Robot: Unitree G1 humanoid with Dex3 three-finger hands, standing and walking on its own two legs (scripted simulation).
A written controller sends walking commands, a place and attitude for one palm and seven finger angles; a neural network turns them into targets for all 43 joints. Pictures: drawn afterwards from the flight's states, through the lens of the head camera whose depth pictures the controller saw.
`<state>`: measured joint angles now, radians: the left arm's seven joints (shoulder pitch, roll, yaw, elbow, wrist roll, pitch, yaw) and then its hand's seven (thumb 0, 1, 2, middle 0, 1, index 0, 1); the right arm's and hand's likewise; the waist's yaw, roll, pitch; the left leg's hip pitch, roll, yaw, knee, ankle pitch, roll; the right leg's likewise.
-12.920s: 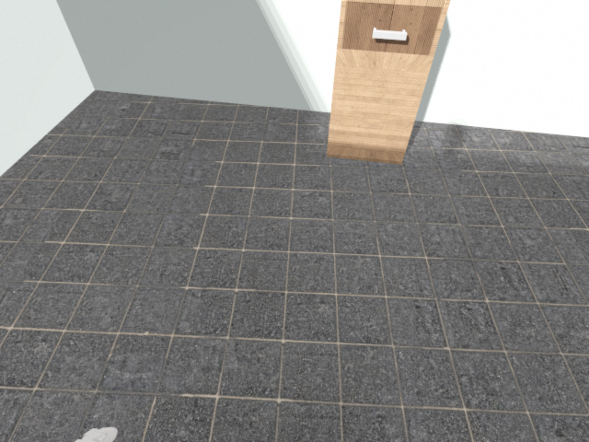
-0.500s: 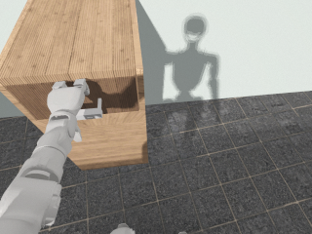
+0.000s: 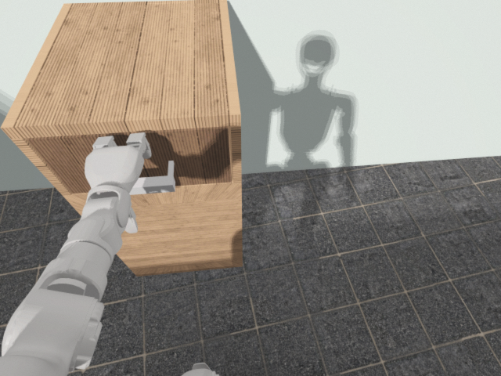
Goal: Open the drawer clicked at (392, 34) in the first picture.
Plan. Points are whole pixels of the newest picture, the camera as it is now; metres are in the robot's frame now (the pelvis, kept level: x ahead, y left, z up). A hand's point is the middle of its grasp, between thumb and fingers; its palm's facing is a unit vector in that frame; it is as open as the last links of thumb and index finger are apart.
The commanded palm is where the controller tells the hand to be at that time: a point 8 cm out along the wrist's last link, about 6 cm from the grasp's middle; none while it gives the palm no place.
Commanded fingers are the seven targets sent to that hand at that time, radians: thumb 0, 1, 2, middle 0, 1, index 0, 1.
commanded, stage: move the hooked fingers above the handle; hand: left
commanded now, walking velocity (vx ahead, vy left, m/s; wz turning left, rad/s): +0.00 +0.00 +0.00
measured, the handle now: (141, 176) +0.50 +0.21 -0.04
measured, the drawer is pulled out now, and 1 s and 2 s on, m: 0.00 0.00 0.00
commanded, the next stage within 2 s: lower the fingers behind the handle in 0.12 s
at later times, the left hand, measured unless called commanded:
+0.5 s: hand (130, 191) +0.44 +0.21 -0.01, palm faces -0.07 -0.05 -1.00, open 13.8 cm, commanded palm +0.43 +0.21 +0.05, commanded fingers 0.00 -0.50 0.30 -0.30 -1.20 -0.30 -1.20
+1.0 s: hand (140, 193) +0.46 +0.21 -0.04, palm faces -0.05 -0.04 -1.00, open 13.8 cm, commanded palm +0.45 +0.20 +0.02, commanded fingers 0.00 -0.50 0.30 -0.30 -1.20 -0.30 -1.20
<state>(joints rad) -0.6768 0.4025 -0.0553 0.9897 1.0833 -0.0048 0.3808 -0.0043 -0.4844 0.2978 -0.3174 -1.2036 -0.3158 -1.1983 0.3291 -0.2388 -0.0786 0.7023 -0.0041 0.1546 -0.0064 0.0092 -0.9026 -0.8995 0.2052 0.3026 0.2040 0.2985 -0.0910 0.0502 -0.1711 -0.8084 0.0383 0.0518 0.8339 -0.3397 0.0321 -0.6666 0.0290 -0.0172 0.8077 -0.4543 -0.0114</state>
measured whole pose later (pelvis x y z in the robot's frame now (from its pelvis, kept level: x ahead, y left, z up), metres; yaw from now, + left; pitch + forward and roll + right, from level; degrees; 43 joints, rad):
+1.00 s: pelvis +0.00 +0.00 -0.02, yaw -1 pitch +24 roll -2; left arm -0.72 0.42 -0.01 1.08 1.12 -0.02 0.45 0.00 -0.48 0.30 -0.32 -1.20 -0.32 -1.21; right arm 0.33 -0.22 -0.07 0.73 -0.02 0.13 -0.01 0.01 -0.90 -0.90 0.21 0.30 0.20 0.30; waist -0.12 0.06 -0.20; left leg -1.00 0.05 0.04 0.98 -0.39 0.03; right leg -0.85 0.04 -0.03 0.95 -0.51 -0.02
